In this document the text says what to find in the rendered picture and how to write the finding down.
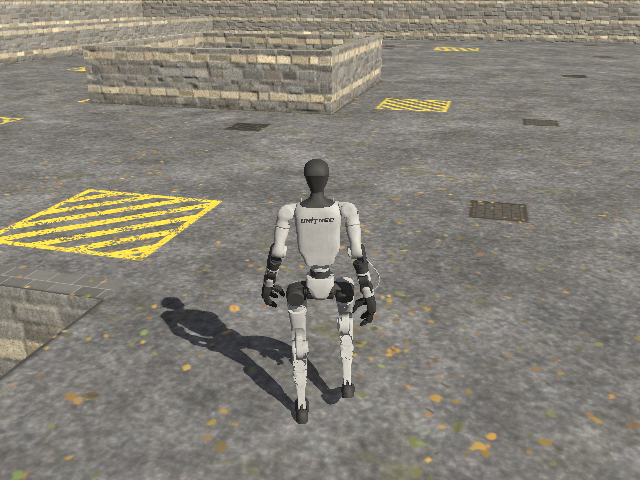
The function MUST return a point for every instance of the humanoid robot torso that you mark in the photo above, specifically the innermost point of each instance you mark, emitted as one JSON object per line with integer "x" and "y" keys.
{"x": 318, "y": 238}

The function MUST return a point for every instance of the right robot hand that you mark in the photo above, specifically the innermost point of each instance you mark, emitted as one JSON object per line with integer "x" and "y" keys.
{"x": 371, "y": 309}

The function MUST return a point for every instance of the right robot forearm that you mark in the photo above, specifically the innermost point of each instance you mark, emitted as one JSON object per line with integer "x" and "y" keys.
{"x": 363, "y": 275}

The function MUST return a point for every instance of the robot left upper arm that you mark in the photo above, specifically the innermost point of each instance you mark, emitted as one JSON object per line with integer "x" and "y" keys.
{"x": 286, "y": 213}

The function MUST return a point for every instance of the right robot thigh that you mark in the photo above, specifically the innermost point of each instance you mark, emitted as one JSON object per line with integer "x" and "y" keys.
{"x": 344, "y": 294}

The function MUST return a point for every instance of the left robot forearm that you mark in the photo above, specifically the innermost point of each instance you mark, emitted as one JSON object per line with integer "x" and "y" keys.
{"x": 272, "y": 269}

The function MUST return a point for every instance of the robot right upper arm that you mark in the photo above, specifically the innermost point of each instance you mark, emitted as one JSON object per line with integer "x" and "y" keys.
{"x": 350, "y": 212}

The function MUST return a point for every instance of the left robot hand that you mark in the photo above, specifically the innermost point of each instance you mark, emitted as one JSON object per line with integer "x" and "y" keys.
{"x": 267, "y": 291}

